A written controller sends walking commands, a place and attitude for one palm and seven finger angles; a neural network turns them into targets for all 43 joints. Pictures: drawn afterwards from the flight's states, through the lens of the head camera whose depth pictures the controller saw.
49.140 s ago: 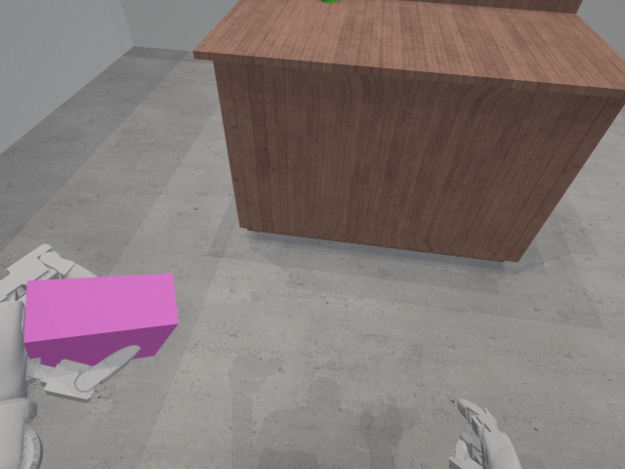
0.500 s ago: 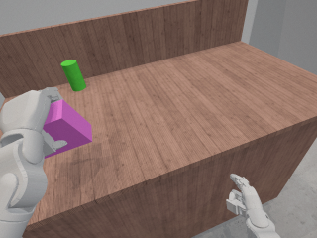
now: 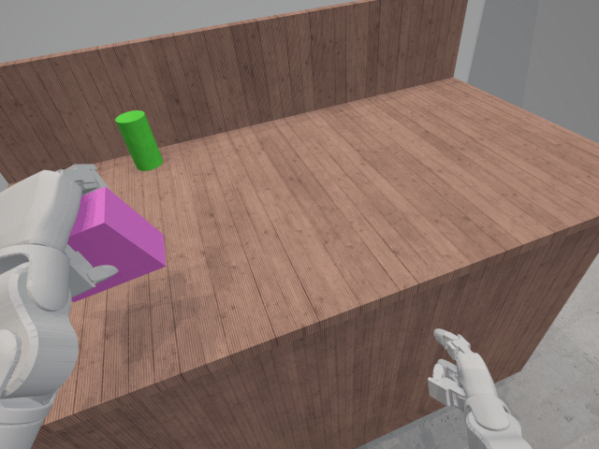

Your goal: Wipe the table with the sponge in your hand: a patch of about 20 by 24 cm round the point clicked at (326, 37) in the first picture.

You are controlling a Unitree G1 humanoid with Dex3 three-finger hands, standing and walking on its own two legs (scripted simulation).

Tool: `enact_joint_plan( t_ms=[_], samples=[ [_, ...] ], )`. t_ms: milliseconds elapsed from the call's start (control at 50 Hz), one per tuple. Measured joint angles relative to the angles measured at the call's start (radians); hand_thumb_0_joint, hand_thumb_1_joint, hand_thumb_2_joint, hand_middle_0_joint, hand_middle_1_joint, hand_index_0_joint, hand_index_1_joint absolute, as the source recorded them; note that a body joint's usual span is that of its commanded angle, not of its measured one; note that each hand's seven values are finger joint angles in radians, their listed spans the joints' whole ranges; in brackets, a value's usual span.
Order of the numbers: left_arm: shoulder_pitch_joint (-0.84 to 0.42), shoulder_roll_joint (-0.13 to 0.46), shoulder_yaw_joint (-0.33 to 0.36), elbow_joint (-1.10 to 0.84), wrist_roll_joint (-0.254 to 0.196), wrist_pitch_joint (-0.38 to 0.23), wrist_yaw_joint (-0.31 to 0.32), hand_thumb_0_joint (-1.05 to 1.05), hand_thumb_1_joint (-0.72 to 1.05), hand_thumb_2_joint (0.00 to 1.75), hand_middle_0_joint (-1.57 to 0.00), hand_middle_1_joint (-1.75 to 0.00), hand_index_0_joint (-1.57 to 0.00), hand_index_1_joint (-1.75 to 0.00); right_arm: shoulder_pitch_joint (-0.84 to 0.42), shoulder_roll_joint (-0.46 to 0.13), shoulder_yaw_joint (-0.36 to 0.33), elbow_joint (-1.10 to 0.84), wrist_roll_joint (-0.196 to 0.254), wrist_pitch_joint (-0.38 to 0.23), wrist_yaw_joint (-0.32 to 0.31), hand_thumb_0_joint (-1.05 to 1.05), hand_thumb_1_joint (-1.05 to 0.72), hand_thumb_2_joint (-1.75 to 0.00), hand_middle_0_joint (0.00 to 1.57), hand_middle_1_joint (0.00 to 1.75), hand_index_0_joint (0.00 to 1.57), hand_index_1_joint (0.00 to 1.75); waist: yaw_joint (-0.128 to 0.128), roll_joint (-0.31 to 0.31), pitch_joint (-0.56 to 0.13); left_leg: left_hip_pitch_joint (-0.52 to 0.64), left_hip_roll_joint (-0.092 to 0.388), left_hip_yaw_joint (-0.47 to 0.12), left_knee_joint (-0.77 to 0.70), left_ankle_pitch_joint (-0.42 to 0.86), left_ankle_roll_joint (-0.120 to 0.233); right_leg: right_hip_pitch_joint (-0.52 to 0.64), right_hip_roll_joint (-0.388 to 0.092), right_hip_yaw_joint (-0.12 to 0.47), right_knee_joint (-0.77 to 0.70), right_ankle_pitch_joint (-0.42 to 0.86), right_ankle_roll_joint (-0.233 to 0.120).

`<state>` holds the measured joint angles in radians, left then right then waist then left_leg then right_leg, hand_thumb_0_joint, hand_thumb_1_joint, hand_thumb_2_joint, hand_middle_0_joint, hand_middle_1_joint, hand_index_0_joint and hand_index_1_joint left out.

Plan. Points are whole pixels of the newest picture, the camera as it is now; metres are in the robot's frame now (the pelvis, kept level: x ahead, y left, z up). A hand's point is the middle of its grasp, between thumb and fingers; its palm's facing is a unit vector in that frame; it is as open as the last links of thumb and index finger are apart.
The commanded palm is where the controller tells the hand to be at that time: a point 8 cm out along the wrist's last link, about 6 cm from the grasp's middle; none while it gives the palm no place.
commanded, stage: bring the sponge back beside the body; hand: left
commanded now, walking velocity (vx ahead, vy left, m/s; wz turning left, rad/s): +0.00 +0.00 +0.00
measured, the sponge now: (99, 255) +0.24 +0.30 +0.19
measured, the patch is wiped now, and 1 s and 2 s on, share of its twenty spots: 0.95 0.95 0.95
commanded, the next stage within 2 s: step back with the hand held close in 1.36 s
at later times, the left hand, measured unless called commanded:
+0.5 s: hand (79, 238) +0.22 +0.29 +0.23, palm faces +0.39 -0.20 -0.90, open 9.3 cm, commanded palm +0.16 +0.29 +0.30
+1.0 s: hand (81, 241) +0.22 +0.28 +0.23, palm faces +0.42 -0.23 -0.88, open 9.3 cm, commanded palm +0.15 +0.28 +0.30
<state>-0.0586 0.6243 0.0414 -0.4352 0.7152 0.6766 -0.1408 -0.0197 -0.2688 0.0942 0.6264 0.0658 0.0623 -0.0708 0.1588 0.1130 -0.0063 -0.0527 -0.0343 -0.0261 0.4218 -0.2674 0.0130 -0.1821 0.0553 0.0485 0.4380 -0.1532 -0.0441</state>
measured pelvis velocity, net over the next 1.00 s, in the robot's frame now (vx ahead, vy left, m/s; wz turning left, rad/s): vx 0.00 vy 0.01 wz -0.02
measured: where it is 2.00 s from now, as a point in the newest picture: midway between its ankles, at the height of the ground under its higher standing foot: outside the picture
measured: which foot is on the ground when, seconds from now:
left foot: down 0.00-1.00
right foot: down 0.00-1.00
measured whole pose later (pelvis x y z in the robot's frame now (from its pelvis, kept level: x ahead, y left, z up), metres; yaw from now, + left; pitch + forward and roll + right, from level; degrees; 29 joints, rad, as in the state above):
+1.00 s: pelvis +0.00 +0.01 +0.00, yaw -1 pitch -6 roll +0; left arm 0.07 0.60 0.08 -0.63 0.65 0.71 -0.10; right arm -0.02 -0.26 0.10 0.60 0.07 0.09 -0.05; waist 0.16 0.11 -0.01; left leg -0.03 -0.03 -0.01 0.42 -0.28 0.02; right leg -0.16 0.06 0.07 0.42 -0.15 -0.04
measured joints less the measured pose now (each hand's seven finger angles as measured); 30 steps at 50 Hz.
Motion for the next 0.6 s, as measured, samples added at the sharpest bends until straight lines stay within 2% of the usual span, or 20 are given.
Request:
enact_joint_plan(
  t_ms=[600],
  samples=[
    [0.072, -0.018, 0.016, -0.121, -0.034, 0.013, 0.021, -0.02, -0.47, 1.08, -0.79, -1.41, -0.84, -1.39, 0.001, 0.010, 0.003, -0.015, 0.000, 0.014, 0.006, 0.01, -0.91, -0.90, 0.20, 0.30, 0.20, 0.30, 0.001, -0.004, 0.001, 0.017, -0.003, 0.012, -0.008, -0.003, 0.009, 0.017, -0.001, 0.014, -0.012, 0.003, 0.009]
  ],
)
